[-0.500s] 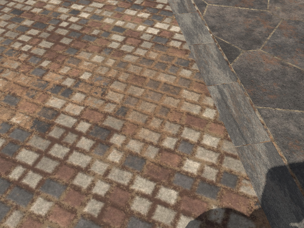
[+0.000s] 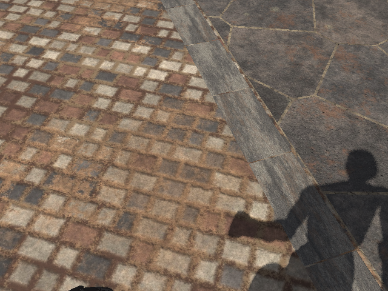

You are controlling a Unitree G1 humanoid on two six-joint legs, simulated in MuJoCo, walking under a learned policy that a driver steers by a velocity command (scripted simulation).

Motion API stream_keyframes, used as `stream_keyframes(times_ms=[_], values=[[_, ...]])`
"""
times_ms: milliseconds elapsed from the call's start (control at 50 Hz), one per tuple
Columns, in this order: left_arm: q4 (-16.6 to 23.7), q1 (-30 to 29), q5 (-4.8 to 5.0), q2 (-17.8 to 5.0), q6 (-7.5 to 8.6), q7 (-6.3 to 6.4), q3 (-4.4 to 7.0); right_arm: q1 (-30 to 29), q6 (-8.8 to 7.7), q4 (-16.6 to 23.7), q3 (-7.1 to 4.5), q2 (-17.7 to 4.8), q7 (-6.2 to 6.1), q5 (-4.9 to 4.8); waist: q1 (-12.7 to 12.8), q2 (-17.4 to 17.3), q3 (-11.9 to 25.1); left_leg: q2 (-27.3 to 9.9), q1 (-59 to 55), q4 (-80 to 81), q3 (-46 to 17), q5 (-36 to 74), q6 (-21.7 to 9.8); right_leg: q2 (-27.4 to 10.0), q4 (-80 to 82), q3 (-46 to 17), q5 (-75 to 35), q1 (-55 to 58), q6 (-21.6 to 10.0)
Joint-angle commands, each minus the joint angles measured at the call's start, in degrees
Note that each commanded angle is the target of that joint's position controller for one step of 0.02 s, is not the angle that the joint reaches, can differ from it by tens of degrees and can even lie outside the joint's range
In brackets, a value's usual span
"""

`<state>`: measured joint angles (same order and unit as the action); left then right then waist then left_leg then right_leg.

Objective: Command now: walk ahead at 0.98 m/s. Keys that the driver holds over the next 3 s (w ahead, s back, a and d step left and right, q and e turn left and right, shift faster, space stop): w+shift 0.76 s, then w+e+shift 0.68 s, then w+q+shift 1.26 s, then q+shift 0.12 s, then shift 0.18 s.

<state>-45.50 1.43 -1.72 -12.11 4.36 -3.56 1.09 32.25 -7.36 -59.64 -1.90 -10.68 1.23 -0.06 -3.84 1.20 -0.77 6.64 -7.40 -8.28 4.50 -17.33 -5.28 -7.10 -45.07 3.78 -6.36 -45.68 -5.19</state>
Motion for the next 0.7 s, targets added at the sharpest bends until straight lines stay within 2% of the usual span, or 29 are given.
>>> stream_keyframes(times_ms=[20, 60, 80, 100, 120, 140, 160, 180, 200, 220, 240, 260, 280, 320, 380, 400, 420, 460, 500, 520, 540, 560, 580, 600, 620, 640, 660, 680, 700], values=[[4.6, -7.3, 0.83, -1.7, 0.59, -0.1, -0.59, -0.6, -1.49, 3.1, -0.65, -8.2, -0.77, -0.28, 1.8, -2.9, -9.1, -14.4, 11.2, 9.2, -3.9, 40.5, -2.8, 4.2, 10.6, 4.2, -5.5, 12.8, -1.5], [4.6, -6.5, 0.6, -3.9, 0.65, 0.64, -0.02, 0.1, -1.02, 2.8, -0.72, -10.3, -1.4, 0.33, 3.1, -5.0, -5.3, -15.7, 1.1, 2.3, -2.4, 63.5, -1.8, 8.4, 13.2, 6.0, -0.5, 15.6, -2.9], [4.0, -3.4, 0.66, -5.3, 0.62, 1.1, 0.48, -0.2, -0.42, 2.6, -1.03, -11.9, -1.97, 1.09, 5.2, -7.0, -2.2, -16.7, -2.7, -3.7, -2.3, 73.2, -1.4, 10.5, 13.4, 5.9, 4.0, 18.7, -3.5], [2.3, 3.9, 0.74, -7.3, 0.6, 1.75, 1.32, -0.9, 0.43, 2.3, -1.41, -13.3, -2.62, 1.93, 9.0, -8.4, 2.1, -17.8, -4.2, -13.6, -2.4, 78.4, -1.3, 11.9, 13.7, 4.7, 8.0, 25.5, -4.4], [-1.2, 15.0, 0.83, -9.4, 0.5, 2.65, 2.42, -2.8, 1.37, 2.6, -1.85, -14.4, -3.06, 2.64, 14.0, -9.1, 7.6, -18.1, -2.7, -27.1, -1.9, 77.1, -1.6, 12.2, 14.8, 3.6, 11.6, 35.7, -5.4], [-4.3, 25.8, -0.01, -11.9, 0.27, 3.69, 3.7, -5.5, 1.73, 3.3, -1.94, -13.8, -3.07, 2.75, 19.0, -7.9, 12.1, -16.2, 6.6, -43.8, -1.2, 65.4, -2.1, 8.2, 15.0, 0.1, 16.4, 49.3, -6.8], [-5.1, 30.8, -1.65, -16.4, 0.06, 4.48, 5.05, -3.8, 1.23, 5.5, -0.39, -5.9, -1.9, 1.83, 16.0, 3.9, 17.2, -8.8, 26.3, -66.9, -1.4, 23.1, -2.1, -6.7, 13.4, -19.1, 32.5, 64.3, -9.9], [-5.3, 27.9, -1.61, -15.8, 0.05, 3.2, 5.37, 1.6, 0.03, 6.8, -0.02, -3.9, -0.78, -1.62, 10.1, 14.9, 22.3, -1.0, 44.4, -80.7, -9.2, -8.4, -1.5, -15.5, 26.2, -51.3, 41.7, 72.7, -16.1], [-5.1, 21.9, -0.63, -11.5, 0.4, 2.44, 4.92, -6.4, -0.14, 8.4, -0.57, -7.9, -1.49, -1.01, 9.5, 5.6, 12.3, -6.5, 50.2, -78.7, -10.5, -1.4, -3.3, -12.0, 30.2, -44.6, 41.5, 65.3, -13.3], [-5.5, 19.2, -0.23, -7.7, 1.01, 2.11, 4.1, -11.6, -0.27, 9.7, -0.61, -8.2, -1.33, -0.59, 8.6, -0.4, 5.8, -8.4, 49.6, -75.2, -9.7, 2.8, -3.3, -10.5, 31.6, -35.8, 34.8, 55.8, -12.2], [-6.2, 17.6, -0.7, -5.3, 1.49, 2.02, 3.51, -13.2, 0.05, 10.0, -0.31, -6.8, -1.01, 0.14, 6.1, -4.6, 2.0, -10.4, 47.2, -71.6, -9.9, 3.8, -3.2, -8.2, 33.1, -30.0, 29.8, 47.9, -10.5], [-7.0, 17.5, -0.57, -3.7, 1.91, 2.31, 2.8, -13.3, 0.91, 10.5, -0.02, -5.4, -0.41, 1.43, 3.7, -4.6, 0.0, -11.6, 44.6, -69.3, -10.2, 4.0, -2.6, -5.5, 34.2, -25.3, 27.3, 41.7, -8.6], [-8.1, 18.1, -0.14, -3.1, 2.33, 2.64, 2.39, -12.2, 1.86, 10.7, 0.46, -3.6, 0.44, 2.26, 1.8, -2.1, -0.9, -12.8, 42.9, -66.9, -9.9, 3.9, -1.6, -4.3, 36.0, -22.4, 27.4, 37.6, -7.9], [-9.6, 20.1, 1.14, -4.1, 3.36, 2.72, 2.34, -16.1, 2.9, 12.6, 0.82, -3.1, 1.33, 2.89, 1.1, -0.8, -4.7, -14.8, 46.4, -63.3, -8.1, 4.9, 0.2, -2.6, 39.1, -17.9, 23.9, 34.1, -7.5], [-9.8, 23.0, 1.46, -5.7, 4.14, 2.13, 2.32, -28.1, 2.87, 17.4, 1.39, -4.6, 1.86, 2.83, 3.2, -1.1, -8.8, -15.2, 49.0, -49.4, -2.8, 15.1, 1.6, 1.3, 42.6, -9.8, 8.5, 31.4, -6.6], [-10.0, 24.1, 1.88, -4.6, 4.2, 1.89, 1.98, -30.3, 2.95, 17.5, 1.45, -4.9, 2.0, 2.3, 4.3, -2.1, -8.2, -13.4, 46.6, -45.2, -0.1, 19.4, 1.4, 4.5, 42.5, -6.2, 1.9, 31.9, -4.6], [-9.7, 24.8, 2.07, -6.5, 4.65, 1.97, 2.2, -32.4, 2.42, 19.3, 2.4, -3.1, 2.42, 2.17, 4.3, 0.9, -8.7, -13.6, 41.7, -37.0, 0.0, 24.0, 1.1, 2.9, 42.9, -6.2, -3.3, 29.2, -4.3], [-11.2, 28.5, 2.72, -7.2, 5.03, 2.37, 2.05, -37.5, 2.13, 20.4, 2.65, -3.9, 2.55, 1.46, 6.3, -0.4, -9.5, -11.0, 37.7, -29.3, 3.0, 29.9, -0.1, 1.5, 46.5, -5.1, -12.9, 33.8, -3.4], [-11.2, 28.2, 1.98, -10.0, 4.78, 2.93, 2.31, -37.5, 2.1, 20.6, 2.25, -6.1, 2.13, 1.19, 5.4, 1.4, -7.7, -8.9, 36.4, -24.0, 2.9, 29.7, -1.5, -0.3, 44.8, -3.5, -24.3, 43.8, -3.1], [-11.4, 29.0, 1.83, -10.9, 4.45, 3.19, 2.37, -36.8, 2.03, 20.2, 1.75, -7.6, 1.77, 1.59, 5.1, 1.9, -5.4, -6.6, 35.4, -23.1, 4.3, 26.7, -2.1, -0.9, 41.1, -2.7, -35.7, 49.2, -2.4], [-11.6, 29.6, 1.16, -12.1, 3.84, 3.64, 2.51, -34.5, 2.09, 19.8, 1.24, -8.8, 1.26, 1.75, 3.5, 3.7, -2.3, -4.1, 32.7, -23.2, 4.9, 21.9, -2.7, -2.0, 35.3, -2.4, -46.5, 53.4, -2.0], [-11.9, 29.0, 0.29, -13.1, 2.97, 4.23, 2.74, -28.0, 2.11, 18.3, 0.49, -10.4, 0.57, 1.68, -0.1, 5.5, 1.6, -2.7, 26.5, -23.3, 3.7, 17.5, -3.6, -3.0, 25.9, -2.3, -52.1, 54.9, -1.8], [-11.7, 27.2, -0.45, -14.2, 2.05, 4.84, 3.08, -16.9, 2.26, 14.9, -0.62, -12.4, -0.35, 1.54, -5.5, 6.4, 7.5, -2.1, 16.1, -23.2, 2.3, 13.6, -4.6, -3.6, 12.8, -2.2, -52.1, 53.6, -1.9], [-11.1, 24.4, -0.76, -13.9, 1.51, 5.1, 3.16, -5.2, 2.61, 11.3, -1.88, -14.6, -1.4, 2.03, -11.1, 5.8, 11.9, -5.4, 4.0, -22.7, -0.4, 9.9, -5.9, -1.8, -3.8, -1.3, -42.3, 46.3, -1.9], [-9.4, 24.5, -1.2, -7.7, 1.86, 4.62, 2.03, 2.8, 2.85, 9.8, -3.24, -19.5, -2.31, 2.83, -10.7, -4.5, 17.6, -18.9, -8.0, -26.1, -15.0, -1.4, -6.5, 4.3, -26.9, -1.6, -2.0, 32.9, -2.7], [-7.7, 34.5, 3.79, -2.2, 2.85, 3.2, 0.84, -1.7, 2.83, 10.0, -3.84, -20.4, -1.27, 3.74, -1.1, -21.5, 25.1, -30.7, -21.6, -12.1, -51.6, -12.4, -15.0, 13.4, -44.8, -9.0, 33.8, 10.4, -0.9], [-6.9, 26.4, 2.75, -7.5, 2.93, 3.97, 1.41, -8.1, 2.77, 10.8, -3.68, -15.3, -0.39, 2.61, -1.7, -8.0, 16.3, -26.7, -15.0, -7.4, -47.0, -15.1, -12.6, 7.7, -43.1, -10.2, 27.0, 4.0, -2.7], [-5.2, 19.3, 2.37, -8.1, 3.01, 3.8, 1.63, -11.2, 2.12, 10.4, -2.83, -11.6, -0.12, 2.15, -1.2, -2.3, 7.8, -24.7, -4.9, -6.6, -36.7, -7.9, -11.3, 5.8, -39.1, -9.0, 21.8, 3.5, -2.6], [-4.7, 17.5, 1.65, -6.6, 2.82, 3.53, 1.26, -12.4, 1.67, 9.3, -2.26, -8.8, 0.13, 2.61, 1.1, 2.4, 3.4, -22.4, 3.4, -5.1, -30.4, -1.9, -10.0, 4.0, -35.5, -9.1, 20.7, 5.8, -2.4]])
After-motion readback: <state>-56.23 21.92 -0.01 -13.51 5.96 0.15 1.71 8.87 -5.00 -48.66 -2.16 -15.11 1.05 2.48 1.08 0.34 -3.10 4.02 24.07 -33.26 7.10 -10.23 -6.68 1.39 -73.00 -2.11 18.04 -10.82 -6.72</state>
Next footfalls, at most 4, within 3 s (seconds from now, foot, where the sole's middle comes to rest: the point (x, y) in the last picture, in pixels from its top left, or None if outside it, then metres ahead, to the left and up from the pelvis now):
0.14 right None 0.35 -0.07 -0.77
0.60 left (168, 209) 0.81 0.08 -0.77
1.08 right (194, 125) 1.25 -0.05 -0.77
1.50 left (186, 64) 1.71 -0.04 -0.77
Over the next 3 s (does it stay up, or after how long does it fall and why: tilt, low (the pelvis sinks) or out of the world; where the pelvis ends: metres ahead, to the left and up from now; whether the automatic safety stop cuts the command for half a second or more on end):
stays up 2.70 -0.31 0.01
